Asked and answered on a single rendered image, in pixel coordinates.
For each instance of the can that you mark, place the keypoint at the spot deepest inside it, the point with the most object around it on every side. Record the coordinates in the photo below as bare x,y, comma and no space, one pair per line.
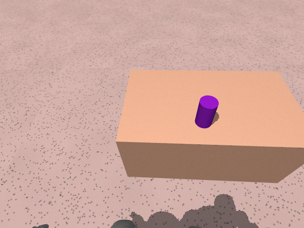
206,111

